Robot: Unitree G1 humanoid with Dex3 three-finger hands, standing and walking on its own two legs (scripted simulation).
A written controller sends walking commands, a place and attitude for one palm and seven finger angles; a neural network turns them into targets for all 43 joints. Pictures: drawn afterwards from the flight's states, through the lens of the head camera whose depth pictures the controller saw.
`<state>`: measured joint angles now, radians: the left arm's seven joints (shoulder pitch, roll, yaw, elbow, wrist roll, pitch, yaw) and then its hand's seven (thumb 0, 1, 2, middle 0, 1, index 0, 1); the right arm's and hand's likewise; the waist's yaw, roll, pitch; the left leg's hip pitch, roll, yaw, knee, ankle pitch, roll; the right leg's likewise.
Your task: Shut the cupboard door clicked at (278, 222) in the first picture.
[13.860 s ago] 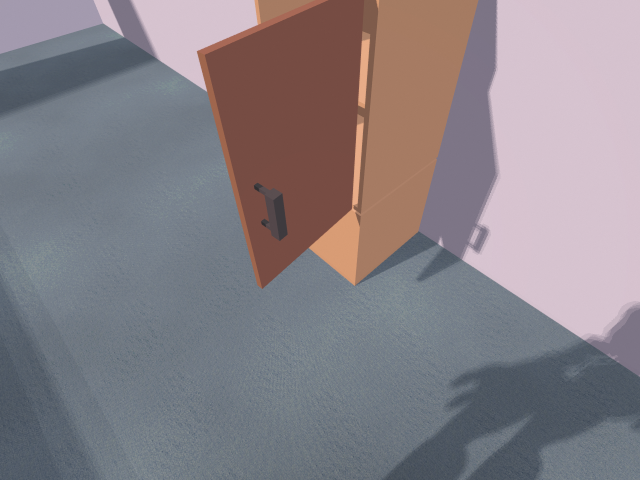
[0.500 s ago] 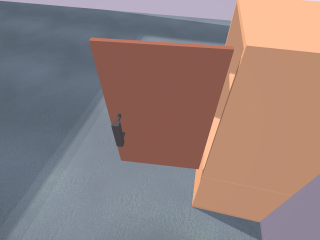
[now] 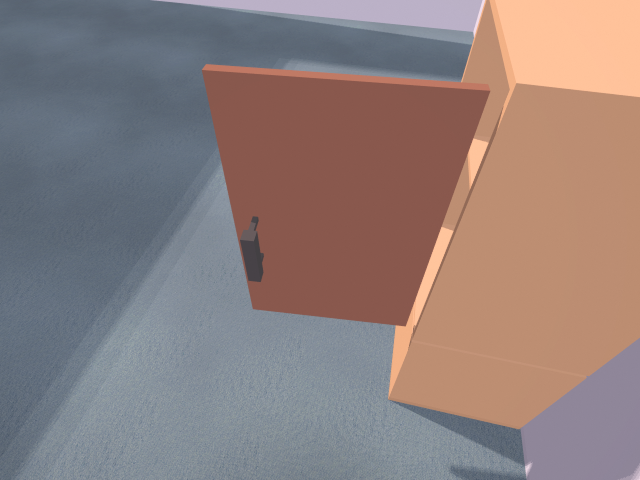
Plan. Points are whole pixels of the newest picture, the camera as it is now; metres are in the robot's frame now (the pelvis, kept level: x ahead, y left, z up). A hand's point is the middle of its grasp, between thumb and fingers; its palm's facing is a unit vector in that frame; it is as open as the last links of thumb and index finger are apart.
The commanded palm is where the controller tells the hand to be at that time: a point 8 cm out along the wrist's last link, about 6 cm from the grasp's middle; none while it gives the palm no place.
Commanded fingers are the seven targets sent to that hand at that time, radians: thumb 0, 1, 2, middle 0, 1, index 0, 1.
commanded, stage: come to a stop and stand still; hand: left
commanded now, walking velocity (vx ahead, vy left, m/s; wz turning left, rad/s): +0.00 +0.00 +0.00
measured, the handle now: (255, 248) +0.52 +0.16 -0.08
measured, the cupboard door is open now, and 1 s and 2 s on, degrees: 96 96 96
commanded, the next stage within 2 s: look again from close up in 0.14 s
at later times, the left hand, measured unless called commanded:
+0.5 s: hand out of the picture +0.04 +0.21 -0.17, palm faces -0.01 -0.97 -0.24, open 7.4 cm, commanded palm none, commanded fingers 0.00 0.90 0.90 -0.20 -0.30 -0.20 -0.30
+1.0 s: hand out of the picture +0.03 +0.18 -0.18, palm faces -0.02 -0.98 -0.19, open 7.4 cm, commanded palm none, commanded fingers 0.00 0.90 0.90 -0.20 -0.30 -0.20 -0.30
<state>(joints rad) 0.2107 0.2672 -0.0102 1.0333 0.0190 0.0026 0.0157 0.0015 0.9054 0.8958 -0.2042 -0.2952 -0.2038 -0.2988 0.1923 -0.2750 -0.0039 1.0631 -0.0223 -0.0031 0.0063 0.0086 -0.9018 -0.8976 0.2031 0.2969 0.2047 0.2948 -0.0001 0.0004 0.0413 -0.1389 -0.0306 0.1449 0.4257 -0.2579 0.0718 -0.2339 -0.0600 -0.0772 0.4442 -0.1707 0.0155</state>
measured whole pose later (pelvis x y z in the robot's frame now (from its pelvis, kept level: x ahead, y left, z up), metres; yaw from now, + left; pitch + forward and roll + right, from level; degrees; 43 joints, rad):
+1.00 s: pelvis +0.03 +0.01 +0.00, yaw -1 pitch -2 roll +0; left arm 0.27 0.17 -0.01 1.12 0.02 0.01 0.03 0.00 0.91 0.90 -0.20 -0.29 -0.20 -0.30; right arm 0.24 -0.17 0.00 1.16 -0.02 -0.01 -0.02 0.01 -0.90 -0.90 0.20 0.30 0.20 0.29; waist 0.00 -0.01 0.05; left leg -0.07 -0.04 0.17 0.38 -0.28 0.08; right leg -0.19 -0.06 -0.05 0.43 -0.20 0.03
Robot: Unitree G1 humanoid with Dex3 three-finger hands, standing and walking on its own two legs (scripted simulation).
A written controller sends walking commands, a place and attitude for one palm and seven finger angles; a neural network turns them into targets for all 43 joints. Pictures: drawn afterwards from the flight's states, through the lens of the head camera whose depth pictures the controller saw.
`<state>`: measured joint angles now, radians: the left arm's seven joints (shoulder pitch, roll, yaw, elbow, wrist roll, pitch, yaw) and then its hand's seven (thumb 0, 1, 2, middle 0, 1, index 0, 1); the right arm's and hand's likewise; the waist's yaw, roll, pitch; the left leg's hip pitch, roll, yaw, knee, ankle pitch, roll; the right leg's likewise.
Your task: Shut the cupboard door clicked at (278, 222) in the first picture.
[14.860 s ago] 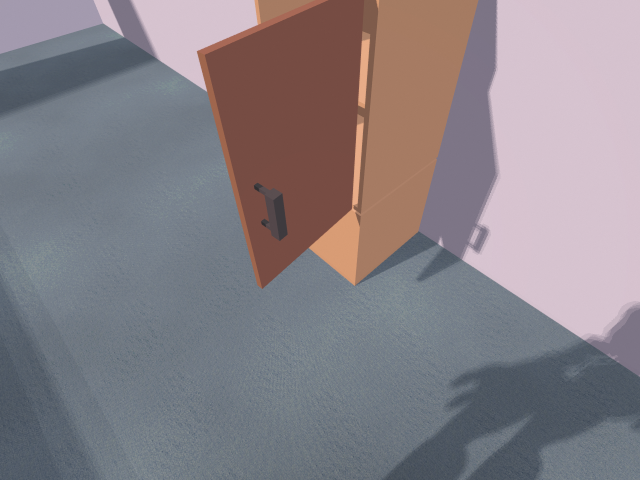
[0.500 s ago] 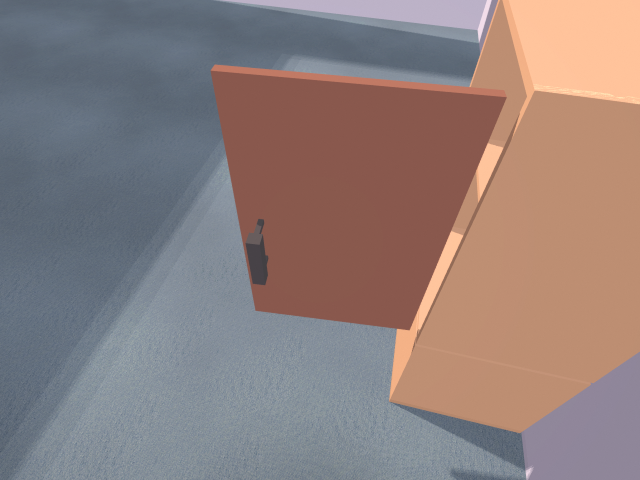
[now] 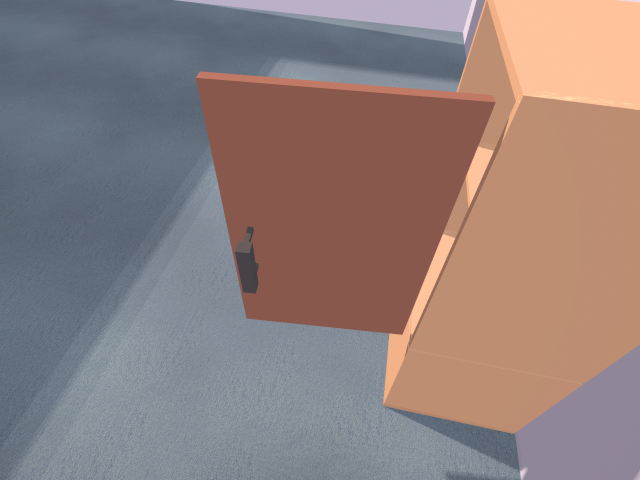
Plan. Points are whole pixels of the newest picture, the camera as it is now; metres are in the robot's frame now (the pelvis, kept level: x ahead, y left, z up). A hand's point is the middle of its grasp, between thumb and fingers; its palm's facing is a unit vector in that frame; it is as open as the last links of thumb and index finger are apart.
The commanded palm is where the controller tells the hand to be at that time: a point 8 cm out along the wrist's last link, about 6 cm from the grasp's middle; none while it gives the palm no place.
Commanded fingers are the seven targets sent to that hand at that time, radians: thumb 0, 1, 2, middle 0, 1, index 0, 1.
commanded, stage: come to a stop and stand still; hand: left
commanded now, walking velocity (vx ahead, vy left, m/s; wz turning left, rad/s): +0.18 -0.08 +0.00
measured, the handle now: (250, 259) +0.49 +0.16 -0.08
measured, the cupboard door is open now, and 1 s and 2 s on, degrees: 96 96 96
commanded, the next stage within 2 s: look again from close up in 0.96 s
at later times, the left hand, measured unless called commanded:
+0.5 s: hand out of the picture +0.03 +0.15 -0.18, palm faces +0.02 -0.98 -0.21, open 7.3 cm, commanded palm none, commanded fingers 0.00 0.90 0.90 -0.20 -0.30 -0.20 -0.30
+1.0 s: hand out of the picture +0.00 +0.16 -0.17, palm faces -0.01 -0.98 -0.22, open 7.3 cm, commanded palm none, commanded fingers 0.00 0.90 0.90 -0.20 -0.30 -0.20 -0.30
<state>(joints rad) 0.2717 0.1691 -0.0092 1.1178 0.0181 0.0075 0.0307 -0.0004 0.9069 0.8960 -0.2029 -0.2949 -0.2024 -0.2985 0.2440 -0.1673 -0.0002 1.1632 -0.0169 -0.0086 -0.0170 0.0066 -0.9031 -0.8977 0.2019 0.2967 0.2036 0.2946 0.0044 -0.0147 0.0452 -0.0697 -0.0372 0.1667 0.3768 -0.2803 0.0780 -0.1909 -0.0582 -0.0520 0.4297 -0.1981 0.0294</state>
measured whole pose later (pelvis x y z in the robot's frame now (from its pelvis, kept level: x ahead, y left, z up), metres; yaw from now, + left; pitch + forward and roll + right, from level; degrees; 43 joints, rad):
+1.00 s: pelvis -0.01 -0.01 +0.00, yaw -1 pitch -1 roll +1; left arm 0.29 0.15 -0.03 1.08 0.02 0.00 0.02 0.00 0.91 0.90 -0.20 -0.29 -0.20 -0.30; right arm 0.31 -0.18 0.02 1.05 -0.02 -0.01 -0.01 0.01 -0.91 -0.90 0.20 0.30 0.20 0.29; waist 0.00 0.04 0.04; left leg -0.12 -0.03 0.18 0.42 -0.29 0.07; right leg -0.26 -0.06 -0.07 0.49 -0.21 0.01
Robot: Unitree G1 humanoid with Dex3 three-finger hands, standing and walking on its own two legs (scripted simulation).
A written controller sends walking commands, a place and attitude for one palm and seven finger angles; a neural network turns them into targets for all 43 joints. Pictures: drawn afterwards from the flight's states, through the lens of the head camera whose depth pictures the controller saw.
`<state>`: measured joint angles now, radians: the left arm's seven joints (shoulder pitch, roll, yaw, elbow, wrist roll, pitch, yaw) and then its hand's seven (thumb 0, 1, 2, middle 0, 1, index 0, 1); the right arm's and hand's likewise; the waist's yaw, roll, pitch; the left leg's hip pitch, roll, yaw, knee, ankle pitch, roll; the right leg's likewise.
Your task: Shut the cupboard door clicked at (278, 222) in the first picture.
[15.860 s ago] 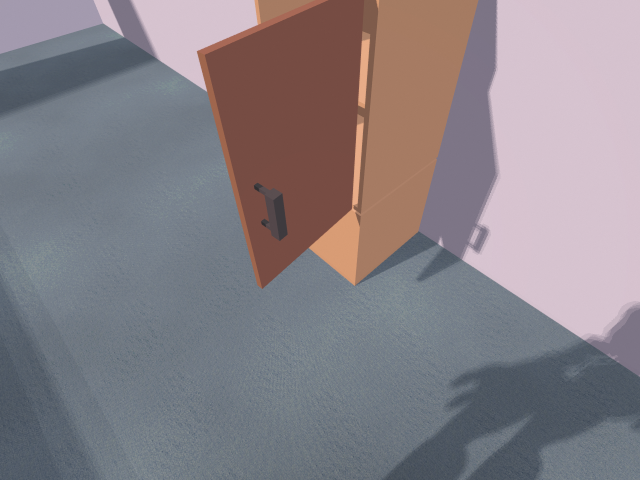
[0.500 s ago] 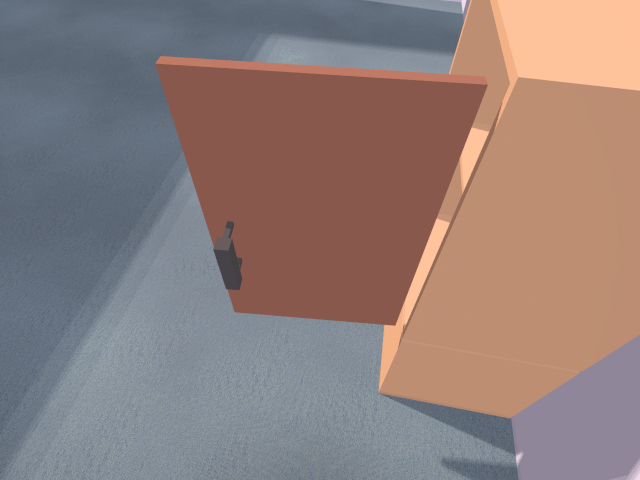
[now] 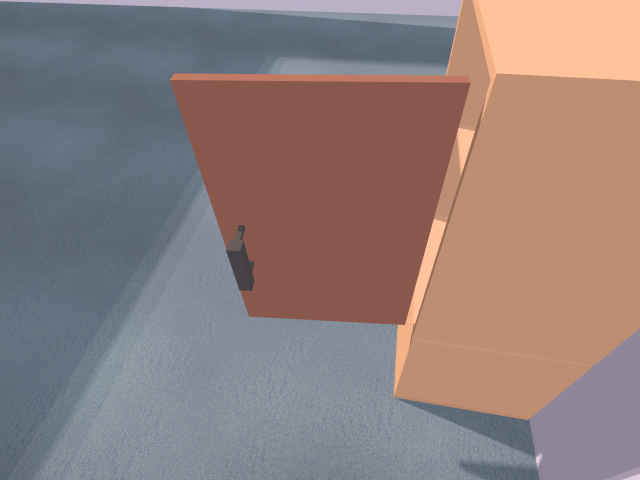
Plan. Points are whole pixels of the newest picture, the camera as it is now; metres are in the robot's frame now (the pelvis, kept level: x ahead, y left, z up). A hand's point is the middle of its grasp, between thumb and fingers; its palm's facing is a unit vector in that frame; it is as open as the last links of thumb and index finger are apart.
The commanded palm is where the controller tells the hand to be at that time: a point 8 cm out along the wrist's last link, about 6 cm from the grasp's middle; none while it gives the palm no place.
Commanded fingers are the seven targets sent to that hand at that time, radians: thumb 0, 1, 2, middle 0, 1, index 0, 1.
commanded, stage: look again from close up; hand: left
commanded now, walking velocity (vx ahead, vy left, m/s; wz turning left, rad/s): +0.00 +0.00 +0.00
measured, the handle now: (243, 257) +0.49 +0.18 -0.08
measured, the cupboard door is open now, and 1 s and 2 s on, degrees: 96 96 96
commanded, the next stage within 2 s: raise the hand and make a fist in 0.58 s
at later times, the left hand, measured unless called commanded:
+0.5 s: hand out of the picture +0.01 +0.15 -0.17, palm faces +0.01 -0.98 -0.20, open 7.3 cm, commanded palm none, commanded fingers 0.00 0.90 0.90 -0.20 -0.30 -0.20 -0.30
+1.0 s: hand (243, 427) +0.19 +0.11 -0.03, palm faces -0.03 -1.00 +0.01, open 6.6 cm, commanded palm +0.13 +0.19 -0.07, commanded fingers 0.00 0.90 0.90 -0.49 -0.62 -0.49 -0.62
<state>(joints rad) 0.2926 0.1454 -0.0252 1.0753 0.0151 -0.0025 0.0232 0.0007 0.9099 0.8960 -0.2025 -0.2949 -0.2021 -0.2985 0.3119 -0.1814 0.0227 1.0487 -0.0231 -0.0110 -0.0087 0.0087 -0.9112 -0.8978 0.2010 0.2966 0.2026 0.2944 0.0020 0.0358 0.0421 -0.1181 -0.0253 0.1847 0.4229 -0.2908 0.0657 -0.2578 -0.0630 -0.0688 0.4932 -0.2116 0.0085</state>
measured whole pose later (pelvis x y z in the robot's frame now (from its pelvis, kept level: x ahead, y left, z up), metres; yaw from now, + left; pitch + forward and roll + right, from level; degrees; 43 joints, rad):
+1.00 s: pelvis -0.02 -0.05 -0.06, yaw +2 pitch +11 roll +2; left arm 0.32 0.14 0.11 0.26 -0.22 -0.63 -0.32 0.00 0.92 0.90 -0.33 -0.43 -0.33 -0.44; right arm 0.19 -0.29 -0.08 0.61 0.00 -0.31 0.02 0.02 -0.91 -0.90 0.20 0.30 0.20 0.29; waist -0.01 -0.05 -0.13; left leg -0.67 0.00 0.06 0.99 -0.50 0.00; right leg -0.79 -0.05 -0.09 1.01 -0.42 -0.06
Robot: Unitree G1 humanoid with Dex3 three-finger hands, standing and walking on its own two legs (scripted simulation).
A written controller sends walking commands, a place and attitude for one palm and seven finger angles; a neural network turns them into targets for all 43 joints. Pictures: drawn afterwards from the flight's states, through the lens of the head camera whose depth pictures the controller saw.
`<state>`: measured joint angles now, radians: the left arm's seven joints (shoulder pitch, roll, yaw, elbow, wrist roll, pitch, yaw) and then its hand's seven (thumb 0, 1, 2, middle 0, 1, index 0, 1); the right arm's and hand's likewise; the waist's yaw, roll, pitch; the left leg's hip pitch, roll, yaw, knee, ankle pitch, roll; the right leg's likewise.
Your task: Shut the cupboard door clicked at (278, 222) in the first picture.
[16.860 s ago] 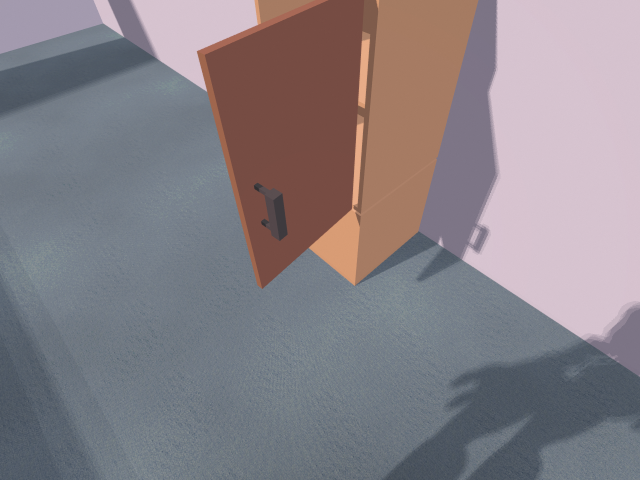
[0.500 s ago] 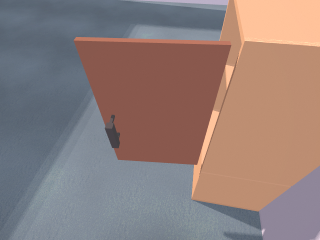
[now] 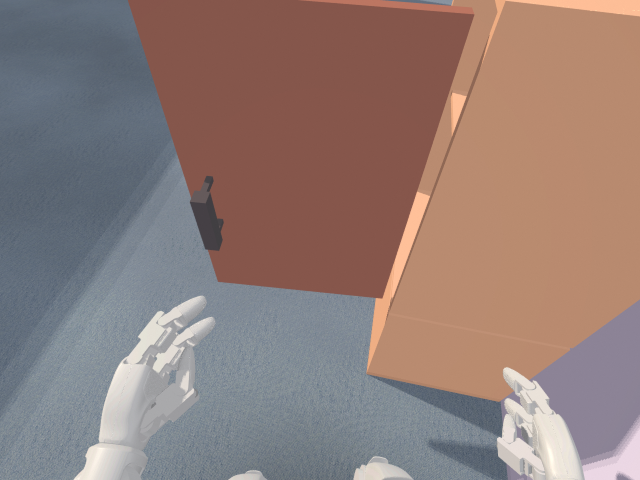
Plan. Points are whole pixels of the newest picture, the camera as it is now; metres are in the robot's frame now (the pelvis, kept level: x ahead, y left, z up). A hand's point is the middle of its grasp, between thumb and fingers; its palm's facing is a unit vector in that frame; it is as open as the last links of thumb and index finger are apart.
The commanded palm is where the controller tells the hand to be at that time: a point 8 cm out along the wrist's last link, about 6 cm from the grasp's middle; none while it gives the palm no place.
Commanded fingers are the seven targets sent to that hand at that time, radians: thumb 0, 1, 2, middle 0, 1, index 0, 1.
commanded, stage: raise the hand and make a fist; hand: left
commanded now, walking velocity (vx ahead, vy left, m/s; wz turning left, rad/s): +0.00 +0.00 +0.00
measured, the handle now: (211, 213) +0.52 +0.21 -0.02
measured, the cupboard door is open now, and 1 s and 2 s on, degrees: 96 96 96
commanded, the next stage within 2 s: bring the fist close to the handle in 1.60 s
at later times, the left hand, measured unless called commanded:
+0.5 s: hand (156, 427) +0.19 +0.20 -0.01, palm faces -0.06 -1.00 -0.02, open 4.2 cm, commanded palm +0.16 +0.25 -0.01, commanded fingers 0.00 0.90 0.90 -0.95 -1.12 -0.95 -1.12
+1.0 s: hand (138, 415) +0.20 +0.22 -0.01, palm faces -0.05 -1.00 -0.04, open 3.0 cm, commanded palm +0.18 +0.28 -0.01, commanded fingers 0.00 0.90 0.90 -1.30 -1.50 -1.30 -1.50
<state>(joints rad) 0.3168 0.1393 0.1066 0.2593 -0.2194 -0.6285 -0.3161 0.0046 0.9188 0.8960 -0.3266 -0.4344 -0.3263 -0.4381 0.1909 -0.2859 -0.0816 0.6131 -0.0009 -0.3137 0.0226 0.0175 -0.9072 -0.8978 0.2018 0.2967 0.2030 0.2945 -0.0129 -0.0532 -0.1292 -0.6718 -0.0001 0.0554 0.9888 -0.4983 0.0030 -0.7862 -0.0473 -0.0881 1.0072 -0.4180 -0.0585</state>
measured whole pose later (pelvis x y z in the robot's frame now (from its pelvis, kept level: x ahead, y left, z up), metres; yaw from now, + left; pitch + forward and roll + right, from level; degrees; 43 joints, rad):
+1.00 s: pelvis -0.01 +0.04 -0.05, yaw +0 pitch +19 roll -3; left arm 0.42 0.24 0.11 -0.07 -0.24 -0.41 -0.27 0.01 0.90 0.90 -1.23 -1.41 -1.23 -1.42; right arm 0.20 -0.23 0.02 0.42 0.00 -0.17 -0.02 0.01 -0.90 -0.90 0.20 0.30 0.21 0.30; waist 0.02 0.02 -0.17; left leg -1.02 -0.01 0.00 1.32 -0.63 0.06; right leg -1.07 -0.05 -0.11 1.22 -0.48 -0.01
